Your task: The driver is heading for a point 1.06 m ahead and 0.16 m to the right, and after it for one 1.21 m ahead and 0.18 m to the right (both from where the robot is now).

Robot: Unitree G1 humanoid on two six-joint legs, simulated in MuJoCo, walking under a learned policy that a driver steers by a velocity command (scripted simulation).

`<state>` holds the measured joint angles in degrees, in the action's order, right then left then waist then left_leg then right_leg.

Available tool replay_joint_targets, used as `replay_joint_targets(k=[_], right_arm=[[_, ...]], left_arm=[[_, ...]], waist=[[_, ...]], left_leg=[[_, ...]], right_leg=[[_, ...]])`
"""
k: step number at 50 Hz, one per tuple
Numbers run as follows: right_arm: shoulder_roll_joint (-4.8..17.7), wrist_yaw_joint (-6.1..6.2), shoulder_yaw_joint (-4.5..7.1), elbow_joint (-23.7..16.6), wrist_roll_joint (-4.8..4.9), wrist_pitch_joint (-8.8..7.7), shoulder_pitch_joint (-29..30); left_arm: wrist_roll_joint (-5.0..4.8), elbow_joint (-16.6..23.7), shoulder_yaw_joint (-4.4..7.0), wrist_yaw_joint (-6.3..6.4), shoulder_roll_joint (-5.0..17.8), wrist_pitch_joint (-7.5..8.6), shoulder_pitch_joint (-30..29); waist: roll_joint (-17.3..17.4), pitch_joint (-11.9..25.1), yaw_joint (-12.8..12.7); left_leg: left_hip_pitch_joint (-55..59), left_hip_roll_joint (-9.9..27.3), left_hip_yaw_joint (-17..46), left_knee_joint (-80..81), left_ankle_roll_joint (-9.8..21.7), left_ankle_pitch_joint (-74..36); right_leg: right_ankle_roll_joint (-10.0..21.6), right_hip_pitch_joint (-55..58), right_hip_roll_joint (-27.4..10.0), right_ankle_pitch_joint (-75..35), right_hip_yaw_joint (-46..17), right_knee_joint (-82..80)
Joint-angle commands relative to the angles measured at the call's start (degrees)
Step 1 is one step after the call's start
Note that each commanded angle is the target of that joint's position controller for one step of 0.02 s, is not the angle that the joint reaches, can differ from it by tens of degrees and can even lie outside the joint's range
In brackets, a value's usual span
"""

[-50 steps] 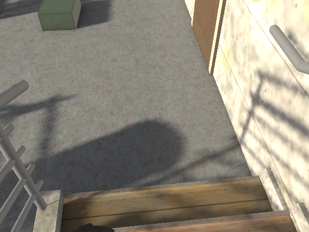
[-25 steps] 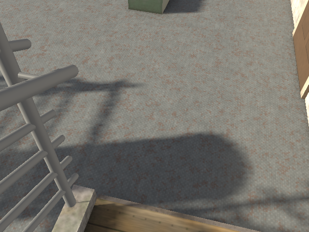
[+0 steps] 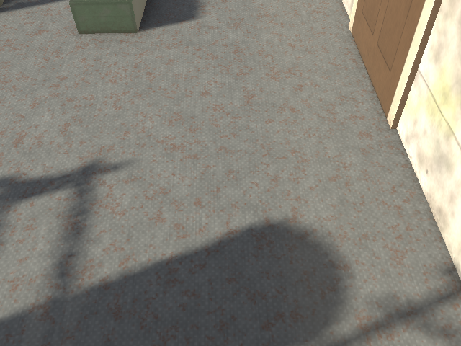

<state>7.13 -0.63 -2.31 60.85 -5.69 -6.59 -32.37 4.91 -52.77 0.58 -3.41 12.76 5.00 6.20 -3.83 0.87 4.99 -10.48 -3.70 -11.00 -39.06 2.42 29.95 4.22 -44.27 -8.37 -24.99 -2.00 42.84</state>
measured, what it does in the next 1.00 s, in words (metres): goes down: right foot 0.17 m lower, then left foot 0.17 m lower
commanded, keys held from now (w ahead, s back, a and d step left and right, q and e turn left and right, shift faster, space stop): w+e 0.34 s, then e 0.12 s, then no key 0.04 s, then q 0.50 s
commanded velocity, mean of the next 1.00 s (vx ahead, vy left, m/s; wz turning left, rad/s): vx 0.28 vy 0.00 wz -0.18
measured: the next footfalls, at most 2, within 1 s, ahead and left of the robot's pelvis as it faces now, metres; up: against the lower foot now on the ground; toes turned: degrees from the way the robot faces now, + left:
right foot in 0.20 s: +0.28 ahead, -0.16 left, -0.17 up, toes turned -14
left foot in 0.62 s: +0.60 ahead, +0.02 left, -0.34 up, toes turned -16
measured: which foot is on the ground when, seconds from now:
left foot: down 0.00-0.22, up 0.24-0.60, down 0.62-1.00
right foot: up 0.00-0.18, down 0.20-0.64, up 0.66-1.00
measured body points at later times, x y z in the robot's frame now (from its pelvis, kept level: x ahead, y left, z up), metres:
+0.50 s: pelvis +0.34 -0.06 -0.18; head +0.36 -0.06 +0.27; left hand +0.35 +0.17 -0.32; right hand +0.47 -0.33 -0.27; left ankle +0.52 +0.05 -0.87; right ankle +0.24 -0.15 -0.87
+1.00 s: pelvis +0.51 -0.07 -0.31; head +0.53 -0.06 +0.14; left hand +0.80 +0.07 -0.38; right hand +0.50 -0.35 -0.43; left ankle +0.56 +0.03 -1.04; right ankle +0.59 -0.23 -0.99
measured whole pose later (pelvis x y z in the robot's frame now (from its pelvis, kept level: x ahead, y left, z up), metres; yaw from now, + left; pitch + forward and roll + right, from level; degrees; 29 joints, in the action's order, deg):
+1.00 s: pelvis +0.51 -0.07 -0.31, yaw -9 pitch +2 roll -1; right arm 12.6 5.5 2.5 46.0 1.1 3.6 -17.2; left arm -0.7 -37.2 0.7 3.8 9.2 -0.8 -3.5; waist -1.4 -0.1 4.6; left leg -19.9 -3.3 6.7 -30.2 1.3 12.5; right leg -6.0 -36.9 0.9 8.0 -4.7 50.3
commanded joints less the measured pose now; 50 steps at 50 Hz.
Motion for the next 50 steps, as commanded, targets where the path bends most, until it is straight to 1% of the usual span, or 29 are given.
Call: replay_joint_targets(k=[1,3,7,9,10,11,12,13,14,15,16,17,18,20,21,24,26,29,30,31,32,33,34,36,38,40,45,47,50], right_arm=[[1.37,-0.75,-1.11,-2.13,-0.67,0.01,-0.68],[3.27,-0.98,-0.74,-1.37,-0.12,0.15,-3.44],[7.81,0.53,2.02,3.1,1.65,3.49,-12.5],[9.69,-1.99,3.02,2.0,-0.93,4.73,-5.14],[8.73,-3.64,2.76,3.3,-2.82,4.65,-5.9],[3.63,-5.81,2.01,3.39,-1.67,3.96,-10.09],[4.2,-7.82,2.06,-0.46,-0.07,3.52,-4.43],[10.45,-7.16,4.38,-7.11,2.25,1.99,12.69],[9.49,-5.16,4.1,-11.64,2.67,0.24,19.35],[9.32,-3.44,3.88,-11.65,1.86,-0.34,19.04],[8.27,-1.83,4.14,-11.84,1.31,-0.7,17.35],[4.16,-0.62,3.2,-10.85,-0.75,-0.46,15.05],[1.73,-0.03,2.94,-10.81,-0.87,-0.31,15.24],[4.36,0.36,3.53,-14.32,0.19,0.49,15.87],[2.56,-1.03,2.5,-12.96,-0.49,0.71,11.25],[7.53,-1.3,2.38,-12.21,0.19,0.65,20.81],[5.43,-1.5,1.44,-13.06,0.81,1.72,23.16],[10.72,-3.3,3.0,-13.04,0.95,3.0,23.19],[14.22,-3.11,4.62,-10.69,2.44,3.41,22.55],[14.07,-1.85,6.48,-11.08,10.4,3.35,19.12],[18.04,-1.59,7.52,-5.0,8.78,3.91,1.88],[17.82,-1.73,7.22,-2.59,8.89,4.42,1.03],[15.06,-1.69,6.45,-3.49,9.17,5.34,5.42],[11.91,-0.27,4.98,-6.74,7.07,5.98,14.7],[19.21,1.68,6.23,-11.0,4.16,5.89,23.19],[16.55,2.74,5.67,-12.59,5.16,6.36,22.14],[11.31,6.91,5.15,-16.03,6.78,9.94,16.67],[13.19,7.15,6.12,-18.09,6.97,10.62,16.69],[14.23,6.05,7.21,-19.73,6.76,9.09,16.75]], left_arm=[[-0.48,2.83,-0.77,-0.53,1.63,-1.08,-0.25],[-0.67,5.15,-0.43,-0.55,3.69,-0.76,-6.15],[0.43,5.28,-1.65,-0.3,0.4,-0.78,-13.8],[-0.62,-2.38,0.21,0.28,3.86,-0.13,5.09],[-0.72,-7.01,3.44,0.71,10.09,0.56,19.79],[0.17,-9.48,6.21,0.09,16.13,-0.45,33.23],[-0.3,-12.18,6.33,0.45,16.24,-1.17,41.11],[0.81,-12.17,5.84,1.87,13.57,-0.76,41.37],[-0.4,-10.15,5.41,1.61,11.73,0.22,33.45],[-1.39,-7.62,2.8,0.73,4.02,-0.01,26.39],[-1.03,-5.61,2.59,-0.27,4.43,0.57,20.05],[-0.93,-3.45,0.38,-0.18,0.4,1.97,12.76],[-2.34,-1.03,0.21,-0.19,0.79,3.0,9.24],[-2.93,1.1,0.96,0.27,5.17,3.68,6.64],[-1.49,2.57,1.37,0.13,6.84,4.26,5.24],[-2.1,2.02,0.37,3.5,0.55,4.87,19.42],[-0.71,0.88,0.2,2.86,2.41,3.09,22.9],[-3.77,-0.17,-1.11,2.56,1.43,1.3,26.48],[-3.22,-1.47,-0.7,2.47,4.5,0.39,28.13],[-7.65,-0.49,2.31,4.99,3.61,-1.78,24.13],[-7.98,-2.22,1.2,4.75,-0.04,-1.9,29.45],[-9.88,-1.51,0.33,4.88,-1.04,-1.69,32.9],[-9.25,0.36,0.44,5.18,0.82,-1.58,29.58],[-8.09,7.54,0.48,7.07,-0.27,-2.73,13.74],[-8.34,13.16,-0.51,9.11,-2.83,-4.47,7.81],[-7.18,12.69,1.91,10.58,3.7,-4.75,5.94],[-4.85,16.26,-0.07,8.37,-3.51,-5.44,-3.16],[-5.67,18.11,-0.13,7.18,-4.23,-5.58,-8.72],[-5.56,18.52,2.07,6.74,0.94,-5.92,-6.69]], waist=[[3.42,-7.84,-2.65],[1.64,-10.62,-0.55],[2.19,-12.09,5.84],[1.52,-6.29,-2.9],[-0.6,-2.92,-9.42],[-7.92,11.71,-12.7],[-10.13,25.59,-16.36],[-3.31,15.26,-20.32],[0.27,7.61,-17.7],[7.74,3.02,-12.93],[5.17,-4.38,-8.35],[10.51,-8.74,-2.85],[8.5,-9.69,-2.28],[2.79,-3.52,0.22],[2.81,-2.76,2.18],[7.21,-3.25,-9.35],[4.13,-5.58,-8.19],[5.07,-7.95,-6.91],[6.76,-6.86,-7.78],[5.28,0.43,-6.18],[14.25,13.86,-0.78],[17.79,23.53,-1.69],[16.2,23.61,-2.65],[6.88,13.47,-3.48],[7.44,10.13,-7.54],[2.83,3.21,-7.12],[11.96,4.8,-4.32],[14.49,5.03,-3.29],[13.13,2.96,-4.13]], left_leg=[[-18.04,16.01,10.01,5.92,8.32,-13.11],[-10.89,17.34,11.64,2.9,7.79,-14.67],[8.86,20.08,14.82,-4.8,7.65,-26.78],[-2.9,17.86,8.65,-20.17,4.23,-30.55],[-13.67,14.86,4.81,-31.83,0.85,-30.37],[-30.6,9.39,0.91,-58.86,-4.27,-5.12],[-38.24,6.64,5.41,-76.24,-6.11,21.36],[-48.03,5.79,7.45,-77.89,-5.71,22.26],[-53.02,7.62,9.93,-70.93,-4.72,17.38],[-48.61,11.02,13.45,-57.7,-1.53,9.04],[-41.58,11.01,14.17,-55.55,0.62,6.57],[-31.79,14.59,18.87,-37.33,2.28,-8.64],[-24.16,14.44,17.41,-26.12,2.29,-15.92],[-10.68,10.42,13.16,-20.75,0.17,-18.1],[-2.99,8.83,12.17,-22.77,0.55,-32.77],[-20.6,12.79,18.35,7.85,-4.48,-63.98],[-5.1,10.35,12.82,11.58,-4.81,-65.76],[-4.98,12.15,12.03,25.32,-3.03,-64.56],[-1.18,11.34,10.94,28.38,-2.16,-65.2],[6.55,11.0,13.46,21.97,0.97,-80.65],[35.85,20.03,16.22,6.77,7.49,-106.56],[47.06,26.3,23.73,-0.34,13.26,-105.47],[42.89,25.66,26.72,0.9,14.35,-94.31],[22.24,25.42,33.51,11.12,15.8,-74.55],[5.9,31.72,43.06,15.56,22.45,-62.67],[-5.67,22.33,35.89,17.2,17.07,-47.79],[-6.75,8.98,22.91,15.93,9.8,-40.22],[-9.1,9.52,24.74,17.43,9.49,-33.85],[-11.73,12.5,33.14,20.25,10.02,-24.33]], right_leg=[[0.04,13.15,0.14,-9.06,0.86,-2.56],[-0.13,10.0,0.36,-0.3,0.91,-8.05],[-1.43,6.85,1.53,13.16,3.36,-25.07],[-0.17,34.79,3.47,3.29,5.6,-23.99],[2.59,56.04,5.14,-3.56,8.77,-22.32],[14.21,85.63,-3.0,-31.12,2.22,-3.42],[21.29,98.87,-11.15,-32.58,-9.54,-1.05],[19.21,88.32,-10.44,-21.23,-14.71,-7.7],[18.58,76.52,-10.86,0.86,-16.94,-13.27],[16.51,62.99,-10.52,19.97,-16.85,-17.63],[19.05,42.93,-10.2,28.01,-18.31,-20.38],[17.23,26.07,-8.69,31.72,-16.28,-23.12],[18.39,16.48,-6.78,28.53,-13.81,-26.94],[16.26,9.03,-2.28,17.96,-10.27,-21.72],[13.81,-0.06,1.08,15.27,-6.09,-14.49],[5.99,19.09,6.44,41.78,-7.12,0.49],[5.74,6.47,6.28,51.44,-9.03,3.35],[3.82,15.16,2.41,47.96,-15.6,12.56],[2.78,19.05,2.45,45.87,-15.8,16.25],[0.79,16.58,10.77,46.0,-8.31,29.24],[-4.34,-1.7,14.45,68.51,-3.94,52.71],[-8.44,-11.9,12.57,83.63,-2.95,73.74],[-10.1,-16.53,7.22,79.94,-1.86,77.54],[-11.63,-16.56,4.75,69.2,1.45,74.89],[-11.42,-11.31,1.49,63.08,-4.67,68.4],[-9.23,-7.88,4.15,53.93,-3.83,58.45],[-9.28,2.2,9.28,30.29,1.23,19.83],[-10.57,11.27,11.13,29.31,1.96,8.46],[-10.0,22.05,11.62,31.71,-0.94,-0.97]])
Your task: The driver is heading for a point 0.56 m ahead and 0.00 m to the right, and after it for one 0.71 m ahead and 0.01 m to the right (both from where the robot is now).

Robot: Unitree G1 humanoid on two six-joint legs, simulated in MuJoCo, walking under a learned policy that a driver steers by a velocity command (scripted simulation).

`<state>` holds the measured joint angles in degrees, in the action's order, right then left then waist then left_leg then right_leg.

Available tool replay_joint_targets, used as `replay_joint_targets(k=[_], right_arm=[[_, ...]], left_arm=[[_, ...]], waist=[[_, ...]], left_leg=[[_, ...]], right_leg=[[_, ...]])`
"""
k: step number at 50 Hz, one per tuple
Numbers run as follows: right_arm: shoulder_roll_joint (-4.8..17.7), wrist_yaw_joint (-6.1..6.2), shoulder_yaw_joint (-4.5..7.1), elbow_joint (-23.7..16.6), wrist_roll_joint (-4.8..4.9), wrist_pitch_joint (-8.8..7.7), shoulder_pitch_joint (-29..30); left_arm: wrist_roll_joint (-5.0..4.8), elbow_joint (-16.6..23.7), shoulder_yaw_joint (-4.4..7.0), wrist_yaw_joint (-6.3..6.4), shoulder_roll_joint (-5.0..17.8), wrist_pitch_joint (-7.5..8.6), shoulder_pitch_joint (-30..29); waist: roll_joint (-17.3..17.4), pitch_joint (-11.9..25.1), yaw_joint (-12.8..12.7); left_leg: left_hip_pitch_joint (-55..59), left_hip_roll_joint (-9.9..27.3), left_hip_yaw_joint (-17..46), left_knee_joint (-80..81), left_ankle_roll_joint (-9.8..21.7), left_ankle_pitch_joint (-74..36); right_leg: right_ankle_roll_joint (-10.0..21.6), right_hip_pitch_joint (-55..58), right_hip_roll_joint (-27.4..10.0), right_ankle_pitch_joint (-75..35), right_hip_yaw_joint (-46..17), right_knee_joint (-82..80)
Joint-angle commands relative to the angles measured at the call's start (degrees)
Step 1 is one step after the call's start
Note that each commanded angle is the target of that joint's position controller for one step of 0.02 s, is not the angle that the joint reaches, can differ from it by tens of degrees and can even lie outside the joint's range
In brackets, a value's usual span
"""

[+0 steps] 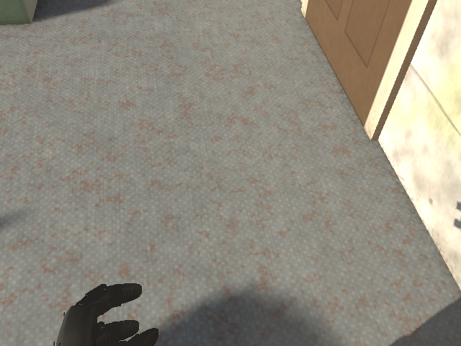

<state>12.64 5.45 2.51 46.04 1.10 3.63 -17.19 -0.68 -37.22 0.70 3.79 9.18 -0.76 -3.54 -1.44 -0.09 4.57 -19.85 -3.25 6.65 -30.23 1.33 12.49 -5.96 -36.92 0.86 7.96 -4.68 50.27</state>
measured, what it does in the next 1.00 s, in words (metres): walks ahead: right foot, then left foot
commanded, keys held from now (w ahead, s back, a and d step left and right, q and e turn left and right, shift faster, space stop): q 0.16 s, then no key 0.30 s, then w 0.54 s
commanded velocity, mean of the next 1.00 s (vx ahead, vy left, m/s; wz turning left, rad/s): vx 0.17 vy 0.00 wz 0.20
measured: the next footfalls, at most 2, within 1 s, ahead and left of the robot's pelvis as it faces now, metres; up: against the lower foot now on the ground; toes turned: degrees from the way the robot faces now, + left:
right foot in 0.08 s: +0.12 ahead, -0.12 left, +0.00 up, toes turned +7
left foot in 0.48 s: +0.09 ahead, +0.12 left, +0.00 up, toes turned +9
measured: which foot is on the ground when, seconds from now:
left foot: down 0.00-0.08, up 0.10-0.46, down 0.48-0.82, up 0.84-1.00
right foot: up 0.00-0.06, down 0.08-0.50, up 0.52-0.80, down 0.82-1.00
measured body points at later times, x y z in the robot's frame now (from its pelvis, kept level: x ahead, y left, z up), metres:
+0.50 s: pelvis +0.05 -0.01 -0.01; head +0.05 -0.02 +0.44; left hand +0.07 +0.24 -0.14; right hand +0.24 -0.21 -0.12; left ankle +0.05 +0.11 -0.74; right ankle +0.08 -0.12 -0.74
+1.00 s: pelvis +0.21 -0.05 +0.01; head +0.22 -0.07 +0.45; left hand +0.20 +0.21 -0.12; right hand +0.36 -0.28 -0.13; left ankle +0.20 +0.12 -0.64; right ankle +0.18 -0.13 -0.74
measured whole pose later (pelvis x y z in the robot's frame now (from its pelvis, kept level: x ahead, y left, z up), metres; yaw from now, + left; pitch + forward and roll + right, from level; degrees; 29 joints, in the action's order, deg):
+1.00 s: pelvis +0.21 -0.05 +0.01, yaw +11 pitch +4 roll +1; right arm 14.1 1.4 5.3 47.2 0.7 -3.8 -13.8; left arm 0.0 -50.1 3.1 -1.2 11.0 4.8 20.3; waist 2.2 3.4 -1.1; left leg -39.4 3.8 1.5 -66.0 2.6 8.2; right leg 3.8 -13.8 1.9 16.8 2.1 26.5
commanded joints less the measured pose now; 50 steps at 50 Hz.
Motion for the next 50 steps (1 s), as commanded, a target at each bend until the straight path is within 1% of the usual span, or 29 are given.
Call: replay_joint_targets(k=[1,2,3,4,5,6,7,9,13,16,18,22,23,24,25,26,27,29,32,36,38,40,41,42,43,44,46,48,50], right_arm=[[8.79,-0.01,2.65,-5.41,0.26,-1.1,2.78],[7.64,-0.2,2.66,-6.44,0.5,-0.86,3.56],[5.43,-0.76,2.35,-6.74,0.04,-0.57,2.96],[1.73,-1.2,1.82,-7.55,-0.95,-0.77,1.68],[0.05,-1.31,1.39,-11.35,-0.25,-1.89,2.04],[4.52,-1.5,2.92,-12.73,-0.25,-3.37,4.22],[8.6,-1.22,4.46,-11.38,-0.54,-3.15,5.4],[9.94,-0.68,5.24,-9.22,-1.55,-0.8,4.46],[4.69,-2.17,3.59,-9.35,-1.05,-0.51,2.33],[2.45,-3.22,1.73,-11.34,-1.75,-0.72,6.93],[0.4,-4.28,0.48,-11.37,-1.57,-0.95,8.8],[2.21,-4.97,1.18,-8.74,-1.13,-1.57,6.46],[2.36,-4.78,1.16,-8.08,-1.63,-1.7,4.89],[4.66,-4.37,1.5,-7.26,-2.18,-1.86,1.58],[8.18,-3.97,2.67,-5.67,-1.84,-1.89,1.27],[7.52,-4.34,3.35,-5.0,-0.99,-2.16,-1.18],[8.59,-4.34,3.33,-4.57,-0.88,-2.92,-2.73],[9.7,-3.48,3.6,-3.36,-0.93,-4.71,-2.82],[6.78,-2.89,3.16,-1.84,-0.36,-6.48,-1.78],[6.82,-3.74,3.84,0.11,-0.07,-6.23,-0.09],[7.14,-4.36,4.06,0.25,0.43,-6.88,-0.16],[6.24,-4.49,3.8,0.6,0.42,-7.11,-0.53],[4.02,-4.59,2.96,0.05,-0.04,-7.3,1.09],[-0.54,-4.63,1.94,-1.8,-0.12,-8.28,1.24],[3.45,-4.33,2.9,-3.78,0.92,-9.54,1.56],[7.01,-4.16,3.81,-4.16,1.36,-9.71,4.84],[5.37,-3.5,3.36,-3.12,0.03,-8.95,5.03],[4.91,-3.78,3.5,-2.1,-0.38,-8.01,2.3],[4.25,-4.29,3.25,-1.95,-1.07,-7.76,3.63]], left_arm=[[-0.23,2.41,2.8,-0.12,5.73,-0.45,5.98],[0.0,1.88,3.43,-0.16,6.6,-0.53,8.53],[-0.94,1.69,3.72,-0.36,5.96,-0.25,10.62],[-0.13,0.64,4.47,-0.71,8.61,0.35,15.47],[2.14,-0.15,5.85,-1.23,13.93,0.36,19.11],[3.44,-0.09,6.59,-1.66,14.57,1.1,18.63],[3.15,0.73,5.7,-1.75,11.13,1.6,15.34],[1.35,1.53,4.07,-1.72,6.5,0.8,7.76],[1.95,-0.92,3.06,-1.62,7.27,0.44,7.23],[1.26,-2.63,2.78,-0.64,7.28,0.0,11.16],[1.32,-2.95,2.82,-0.51,7.71,-0.1,11.42],[1.45,-4.68,2.45,-1.1,7.25,0.46,16.95],[1.63,-5.62,2.0,-1.17,6.08,0.78,18.81],[1.85,-6.18,1.5,-1.55,4.31,1.52,20.03],[1.19,-5.09,1.5,-2.18,3.91,2.45,22.75],[0.66,-3.92,2.73,-1.9,8.52,2.82,17.2],[-0.45,-2.37,3.9,-1.55,11.26,3.1,12.06],[-0.97,-2.01,4.44,-1.34,10.3,3.46,9.69],[-0.78,-3.62,4.41,-1.97,7.15,4.65,10.64],[-0.3,-6.29,3.73,-3.39,4.16,4.9,12.69],[-0.84,-6.25,3.96,-3.91,4.84,4.67,12.6],[-1.08,-8.28,4.6,-3.79,6.42,4.81,18.9],[-1.29,-9.15,5.21,-3.54,8.23,4.99,24.75],[-0.08,-9.91,6.84,-3.22,15.95,5.35,31.56],[0.53,-10.46,7.19,-4.47,17.95,5.96,35.58],[0.51,-10.26,6.16,-4.83,15.39,6.39,31.74],[0.51,-8.13,4.75,-5.08,11.91,6.52,22.1],[1.03,-8.31,4.13,-4.96,10.08,6.46,19.47],[0.65,-10.1,3.89,-4.59,9.34,6.64,22.88]], waist=[[12.08,3.53,-5.56],[12.41,3.2,-6.44],[11.13,2.69,-8.11],[1.15,7.71,-8.85],[-14.3,9.3,-7.09],[-16.34,10.18,-6.97],[-11.98,5.72,-6.07],[-7.57,3.71,-3.3],[-4.7,3.32,-0.93],[-4.63,3.34,-2.14],[-7.16,4.58,-2.82],[-6.07,1.62,-3.89],[-4.85,1.17,-3.34],[-1.7,3.61,-3.54],[10.15,3.88,-6.78],[14.72,2.08,-2.34],[15.83,-2.51,-0.02],[16.98,-6.02,0.33],[9.94,-2.41,-1.82],[10.0,2.36,-3.68],[8.16,1.15,-5.04],[7.49,1.55,-8.22],[3.55,2.59,-11.11],[-14.38,4.27,-11.78],[-20.37,6.94,-12.67],[-11.96,0.52,-11.12],[-3.16,-2.56,-6.53],[-4.93,-0.92,-3.64],[-3.42,-0.05,-4.11]], left_leg=[[-2.63,11.71,17.41,10.1,10.2,-5.19],[-2.98,10.34,17.79,8.14,8.52,-1.82],[-7.18,7.92,17.17,3.73,6.84,2.37],[-15.41,2.45,13.21,-10.7,3.58,16.25],[-27.75,-6.46,7.7,-26.0,0.5,29.2],[-35.28,-4.64,9.5,-36.69,-2.21,27.84],[-37.89,-3.22,9.18,-44.78,-3.27,22.89],[-32.62,-1.56,6.49,-49.13,-3.9,13.6],[-21.64,-2.09,1.99,-50.56,-4.99,0.83],[-19.73,1.66,0.48,-34.59,-6.15,-3.0],[-9.16,4.35,-3.4,-21.6,-5.96,-1.72],[6.97,1.72,-9.54,-2.54,-2.42,5.48],[10.34,2.37,-8.24,2.76,-1.53,2.91],[17.03,7.54,-1.69,2.51,0.0,-6.55],[16.27,11.04,3.59,1.7,4.62,5.15],[9.14,14.48,12.64,9.98,9.77,30.37],[7.64,18.25,21.5,17.14,12.88,40.94],[9.84,21.88,28.09,20.29,15.15,37.28],[12.78,19.68,21.0,18.21,11.59,23.4],[-0.1,13.15,5.37,15.55,8.31,12.78],[-4.79,13.0,4.57,13.0,8.0,16.07],[-8.54,11.72,4.28,6.94,6.4,19.04],[-14.15,9.6,1.65,-3.14,4.13,15.01],[-27.1,3.12,-7.99,-30.49,-0.12,13.27],[-37.7,1.33,-2.26,-42.21,0.19,19.97],[-43.93,4.88,-0.14,-47.2,1.48,14.11],[-39.13,9.03,-0.92,-42.45,2.44,0.8],[-30.55,10.45,-1.19,-36.57,1.79,-6.52],[-28.9,9.39,-3.13,-32.05,0.92,-10.94]], right_leg=[[1.3,17.74,2.09,0.84,0.76,-11.91],[2.42,21.4,1.37,1.89,1.03,-16.47],[3.99,28.5,-1.0,2.57,0.98,-22.16],[7.19,40.42,-10.68,-3.29,-6.56,-23.09],[15.37,44.95,-23.86,-17.53,-22.47,-25.26],[21.34,43.08,-28.01,-10.09,-34.6,-31.55],[21.32,39.82,-25.05,-4.89,-28.15,-31.28],[16.14,29.39,-17.6,-0.91,-14.8,-30.61],[16.38,18.5,-11.12,-1.3,-4.78,-31.94],[17.21,20.57,-11.17,2.57,-2.75,-31.64],[16.39,16.72,-10.55,6.51,-0.22,-32.3],[14.57,11.94,-10.75,17.65,-2.05,-29.32],[12.37,11.49,-9.83,15.79,-2.05,-26.8],[8.55,7.94,-7.84,18.71,-0.27,-21.13],[6.61,4.15,-3.07,17.91,5.74,-16.91],[4.95,5.09,-0.71,19.66,9.28,-9.15],[5.01,0.32,-0.04,20.18,8.65,-3.5],[6.34,-8.36,-2.28,24.01,4.46,6.12],[7.84,-10.56,-5.26,15.05,1.72,5.05],[7.09,12.29,-0.88,5.94,8.08,-6.45],[7.29,19.52,0.06,6.16,9.3,-11.64],[8.36,28.16,0.42,9.15,9.18,-15.28],[10.23,35.4,-2.8,10.86,4.32,-17.56],[16.6,44.43,-17.4,14.69,-19.87,-27.91],[24.59,47.02,-25.48,27.28,-43.25,-38.14],[24.03,44.24,-24.84,32.12,-39.89,-38.49],[18.88,34.26,-18.49,20.16,-24.89,-37.52],[16.0,27.92,-14.22,6.38,-14.71,-38.25],[16.06,28.68,-12.46,-8.18,-8.39,-38.24]])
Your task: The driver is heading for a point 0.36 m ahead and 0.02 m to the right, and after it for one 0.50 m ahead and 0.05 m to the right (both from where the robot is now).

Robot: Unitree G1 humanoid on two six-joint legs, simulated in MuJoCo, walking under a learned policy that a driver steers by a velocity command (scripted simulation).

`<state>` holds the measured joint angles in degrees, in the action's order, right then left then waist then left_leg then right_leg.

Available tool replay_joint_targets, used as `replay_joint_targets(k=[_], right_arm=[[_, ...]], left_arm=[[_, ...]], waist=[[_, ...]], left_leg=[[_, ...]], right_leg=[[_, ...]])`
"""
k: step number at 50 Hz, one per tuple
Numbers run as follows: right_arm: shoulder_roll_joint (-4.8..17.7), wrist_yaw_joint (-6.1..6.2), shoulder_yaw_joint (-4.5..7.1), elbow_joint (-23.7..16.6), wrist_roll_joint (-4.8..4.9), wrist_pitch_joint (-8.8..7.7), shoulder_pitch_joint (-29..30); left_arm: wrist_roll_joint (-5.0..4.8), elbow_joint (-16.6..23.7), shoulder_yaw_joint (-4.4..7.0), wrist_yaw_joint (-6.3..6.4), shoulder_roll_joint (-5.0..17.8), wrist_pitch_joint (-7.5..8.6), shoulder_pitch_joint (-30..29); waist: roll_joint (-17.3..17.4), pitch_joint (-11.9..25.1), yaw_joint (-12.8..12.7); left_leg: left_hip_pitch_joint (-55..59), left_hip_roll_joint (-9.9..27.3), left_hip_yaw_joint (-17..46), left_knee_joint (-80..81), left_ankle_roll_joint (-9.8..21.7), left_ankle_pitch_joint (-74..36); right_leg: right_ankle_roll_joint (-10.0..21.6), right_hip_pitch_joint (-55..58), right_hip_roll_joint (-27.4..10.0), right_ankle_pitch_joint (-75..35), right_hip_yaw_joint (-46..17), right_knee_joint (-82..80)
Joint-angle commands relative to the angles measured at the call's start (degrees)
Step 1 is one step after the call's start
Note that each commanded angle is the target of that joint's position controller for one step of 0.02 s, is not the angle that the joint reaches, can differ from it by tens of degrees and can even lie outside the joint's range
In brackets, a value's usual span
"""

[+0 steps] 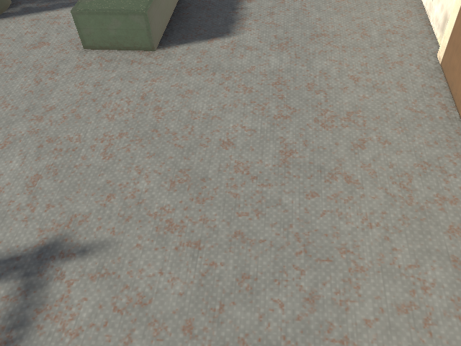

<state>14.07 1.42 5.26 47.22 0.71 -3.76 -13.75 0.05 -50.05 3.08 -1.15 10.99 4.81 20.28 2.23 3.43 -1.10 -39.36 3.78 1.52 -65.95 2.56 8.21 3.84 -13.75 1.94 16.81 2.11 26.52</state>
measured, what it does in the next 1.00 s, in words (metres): walks ahead: left foot, then right foot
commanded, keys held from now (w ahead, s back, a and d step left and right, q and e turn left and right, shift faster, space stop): w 0.30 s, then w+e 0.20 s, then no key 0.50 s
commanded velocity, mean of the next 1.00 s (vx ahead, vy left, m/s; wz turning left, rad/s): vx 0.34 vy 0.00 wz -0.10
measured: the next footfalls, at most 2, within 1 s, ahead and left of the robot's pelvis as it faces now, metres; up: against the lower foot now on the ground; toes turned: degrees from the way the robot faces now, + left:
left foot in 0.32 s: +0.35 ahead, +0.12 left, +0.00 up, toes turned +0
right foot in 0.78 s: +0.57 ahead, -0.13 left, +0.00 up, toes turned -8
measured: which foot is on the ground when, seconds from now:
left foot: up 0.00-0.30, down 0.32-0.80, up 0.82-1.00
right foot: down 0.00-0.34, up 0.36-0.76, down 0.78-1.00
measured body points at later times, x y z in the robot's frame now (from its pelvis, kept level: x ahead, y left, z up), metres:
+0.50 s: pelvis +0.27 +0.04 +0.00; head +0.31 +0.04 +0.45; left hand +0.34 +0.31 -0.13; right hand +0.39 -0.22 -0.12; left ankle +0.31 +0.12 -0.74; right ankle +0.22 -0.11 -0.65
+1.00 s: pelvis +0.44 -0.03 -0.01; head +0.48 -0.04 +0.44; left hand +0.62 +0.20 -0.13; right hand +0.50 -0.30 -0.15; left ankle +0.43 +0.13 -0.70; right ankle +0.53 -0.12 -0.74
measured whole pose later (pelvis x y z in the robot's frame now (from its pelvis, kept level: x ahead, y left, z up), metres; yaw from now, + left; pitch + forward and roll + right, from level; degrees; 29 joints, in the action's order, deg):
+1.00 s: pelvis +0.44 -0.03 -0.01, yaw -7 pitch +2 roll +0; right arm 15.0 2.5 2.8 55.0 0.6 0.7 -8.2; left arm 1.4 -49.2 2.0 -0.1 11.5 1.5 5.4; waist 1.3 -2.6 0.2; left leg -22.9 2.9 1.2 -50.0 -2.5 28.5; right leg 3.5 -23.7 1.8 4.4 1.5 26.2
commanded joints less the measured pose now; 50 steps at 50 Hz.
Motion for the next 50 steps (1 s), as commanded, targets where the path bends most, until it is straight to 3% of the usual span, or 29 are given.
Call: replay_joint_targets(k=[1,3,5,10,13,15,16,17,18,19,20,21,22,23,25,27,29,31,33,37,39,40,41,42,43,44,45,48,50], right_arm=[[2.38,-0.46,0.33,-3.66,-0.84,-0.38,2.67],[0.9,-1.11,-0.33,-5.89,-0.88,-0.67,9.26],[-0.42,-1.69,-0.92,-7.4,-0.38,-0.77,14.26],[-0.12,-3.47,-1.59,-10.26,0.47,-1.31,23.07],[0.89,-4.67,-1.54,-10.91,0.19,-2.17,23.48],[3.68,-4.25,-0.26,-8.66,-0.28,-2.46,15.52],[7.23,-3.63,1.21,-5.4,-0.07,-2.8,3.54],[13.25,-2.92,2.51,-3.47,-1.53,-2.71,-7.98],[11.1,-2.82,1.52,-2.16,-0.82,-2.18,-10.46],[7.07,-2.41,0.39,-2.78,-1.01,-1.75,-6.76],[5.01,-2.15,-0.24,-3.37,-0.58,-1.89,-0.49],[3.61,-2.55,-0.74,-2.95,-0.42,-2.39,3.12],[2.52,-2.78,-0.96,-2.58,-0.52,-2.89,5.37],[2.13,-2.96,-0.86,-2.25,-1.19,-3.08,6.17],[2.33,-2.8,-0.7,-0.9,-1.22,-3.48,5.82],[3.88,-2.28,-0.53,0.55,-1.37,-3.72,5.08],[4.88,-1.67,-0.45,1.64,-1.47,-3.01,4.53],[5.36,-0.96,-0.64,2.44,-0.82,-2.58,4.29],[6.99,-0.66,-0.5,3.95,-0.36,-2.17,1.22],[9.43,-0.64,0.02,5.8,0.65,-0.67,0.65],[8.57,-0.33,-0.18,6.0,0.62,-0.24,0.7],[6.69,-0.27,-0.88,5.58,-0.72,-0.44,-1.68],[0.79,-1.01,-3.1,6.95,-1.28,-0.58,-10.48],[3.12,-1.42,-2.7,8.17,-0.37,-0.01,-10.06],[6.24,-1.47,-1.87,7.2,0.9,0.8,-6.26],[6.18,-0.75,-1.77,6.52,1.06,1.82,-2.41],[6.39,0.04,-1.48,6.19,0.39,2.9,-0.03],[4.68,1.59,-1.53,7.23,-0.18,4.94,-1.3],[3.91,1.9,-1.66,8.11,-0.29,5.3,-1.86]], left_arm=[[-0.39,1.99,1.5,0.71,7.78,1.0,0.07],[-0.93,0.53,1.29,1.58,7.75,0.77,1.98],[-1.41,-0.85,1.31,2.43,8.68,0.48,3.98],[-1.68,-3.72,1.55,2.75,8.97,-0.44,8.22],[-1.07,-4.34,2.17,2.69,10.42,-1.06,8.06],[-1.26,-3.94,2.26,2.07,10.94,-1.51,5.82],[-0.91,-2.83,1.98,1.89,10.46,-1.35,3.03],[-0.18,-1.39,0.86,1.49,6.74,-0.68,5.82],[-1.08,-2.98,-0.16,0.74,4.6,0.55,10.88],[-3.05,-2.39,2.2,0.75,11.42,1.17,6.34],[-3.54,-0.29,2.51,1.24,12.32,1.03,0.09],[-3.11,0.61,2.42,2.0,10.31,0.79,-2.61],[-2.0,0.63,2.95,2.61,9.84,0.11,-2.65],[-1.73,0.37,2.83,2.34,8.11,-0.57,-0.96],[-2.26,0.63,2.52,2.22,5.42,-1.63,-0.15],[-1.73,2.22,2.73,2.83,5.91,-2.02,-2.91],[-0.42,3.39,2.31,2.39,5.28,-1.64,-5.28],[0.08,4.58,1.13,1.53,3.43,-0.91,-10.23],[0.09,5.56,0.66,0.73,3.5,-0.78,-14.31],[0.33,6.85,1.17,-0.01,7.1,-1.21,-15.95],[0.94,4.44,2.48,0.07,10.6,-0.71,-9.54],[1.54,3.56,3.46,0.54,14.93,-0.6,-4.65],[2.37,2.95,2.85,0.88,15.28,-1.08,-2.94],[1.01,2.92,1.41,0.55,10.12,-1.46,-2.35],[0.46,3.48,1.04,0.23,9.29,-1.64,-5.7],[0.46,4.14,0.89,0.32,8.96,-1.76,-9.79],[0.52,4.66,0.59,0.54,8.35,-1.92,-13.51],[1.66,4.84,0.93,1.37,8.96,-2.72,-17.95],[1.48,4.22,0.78,1.74,8.47,-2.84,-17.64]], waist=[[-5.94,-3.51,1.16],[-5.4,-3.89,-0.23],[-6.25,-3.91,-1.61],[-6.46,-7.52,-3.94],[-7.44,-6.94,-2.52],[-10.39,-1.16,2.38],[-10.17,5.09,8.53],[0.3,16.99,10.36],[11.58,27.28,8.86],[6.78,18.85,9.25],[4.51,8.91,7.47],[-0.56,2.67,5.12],[-0.22,0.33,2.88],[0.84,-0.71,0.81],[1.15,-2.23,-0.3],[0.43,-4.77,-0.72],[0.68,-4.75,-1.21],[1.46,-4.95,0.29],[0.78,-3.7,2.2],[2.57,-1.93,1.27],[0.56,1.75,-2.06],[-4.79,7.59,-2.42],[-16.29,16.14,0.4],[-14.05,20.89,-0.82],[-10.9,16.43,-0.79],[-6.99,11.6,-0.05],[-5.31,7.06,0.85],[-9.49,3.88,3.31],[-9.76,4.51,3.21]], left_leg=[[-9.35,1.96,1.25,7.65,-0.61,-8.24],[-6.84,0.71,-0.12,17.98,-0.84,-12.51],[-3.13,-1.02,-1.25,26.26,-1.17,-16.56],[-4.22,-2.05,-1.92,33.91,-0.63,-14.35],[0.32,-3.88,-3.74,36.28,2.08,-4.89],[17.03,-7.68,-7.04,37.97,4.92,-2.6],[36.37,-4.45,-2.11,36.69,7.86,-7.58],[63.21,11.58,18.25,35.24,14.66,-7.93],[71.45,21.71,40.06,43.31,20.0,-2.0],[64.25,19.07,33.5,46.01,16.59,2.54],[53.38,16.61,23.27,48.24,13.73,0.43],[43.73,13.75,17.53,51.37,12.1,-2.35],[37.43,11.55,13.35,53.78,10.6,-4.24],[32.77,10.47,11.0,55.35,10.17,-3.8],[29.1,10.14,6.49,57.97,10.09,-6.13],[27.58,9.61,1.85,57.67,10.03,-20.9],[27.01,7.98,-2.74,56.1,9.41,-31.13],[24.96,5.01,-6.88,55.52,8.11,-31.93],[27.83,5.64,-6.4,54.24,7.95,-30.5],[36.05,9.29,-3.58,47.08,6.65,-30.73],[36.38,5.52,-4.51,36.71,3.17,-29.02],[30.11,1.65,-7.23,26.0,0.11,-17.38],[14.81,-4.11,-5.7,8.9,-3.57,19.1],[13.31,-3.88,1.52,2.4,-4.58,32.52],[10.8,-2.18,2.91,-0.32,-4.67,31.68],[9.07,-0.69,2.25,0.74,-4.66,29.01],[9.81,0.36,2.09,4.15,-4.97,26.49],[19.57,-0.38,-0.18,14.87,-5.34,20.44],[23.48,-0.92,-0.82,20.32,-4.99,16.37]], right_leg=[[6.12,6.38,-13.09,-22.63,-12.96,-14.43],[4.94,6.53,-11.9,-28.64,-9.25,-14.73],[3.99,7.24,-11.25,-27.23,-7.47,-15.1],[5.6,14.98,-14.81,-24.17,-8.78,-14.37],[5.74,18.82,-15.71,-34.23,-8.12,-8.88],[4.62,16.77,-13.64,-54.54,-6.4,1.15],[2.95,7.03,-11.51,-53.54,-6.0,13.52],[-0.2,-13.89,-4.89,-29.14,-3.91,36.35],[-0.94,-23.49,1.79,15.23,-11.01,50.32],[-0.66,-28.45,-1.3,12.38,-14.21,53.67],[-0.68,-29.4,-4.65,7.02,-10.84,51.43],[-0.91,-27.66,-6.64,2.76,-9.27,47.11],[-0.9,-24.13,-8.63,0.23,-9.57,44.03],[-0.87,-21.33,-9.41,-0.51,-9.62,42.78],[-1.32,-20.94,-9.89,-1.99,-9.45,40.88],[-2.52,-23.14,-8.98,-5.98,-9.64,36.01],[-3.48,-22.12,-8.23,-11.8,-7.69,27.87],[-3.32,-17.24,-7.24,-20.09,-3.57,16.62],[-3.44,-14.77,-5.86,-24.05,-2.31,10.69],[-1.08,-13.25,-4.49,-17.02,-3.04,4.79],[1.25,-2.57,-2.45,-26.34,-1.86,-2.14],[3.79,9.87,-9.3,-54.24,-7.8,1.76],[15.4,27.81,-23.2,-67.94,-23.01,3.93],[17.71,26.89,-24.58,-61.52,-27.32,1.24],[15.86,21.63,-21.98,-50.41,-24.2,-0.96],[13.3,15.72,-19.75,-39.58,-21.8,-2.95],[11.58,8.38,-18.38,-31.15,-19.79,-5.66],[9.2,-3.97,-14.28,-16.38,-15.2,-10.75],[8.91,-5.4,-13.51,-10.07,-13.91,-11.91]])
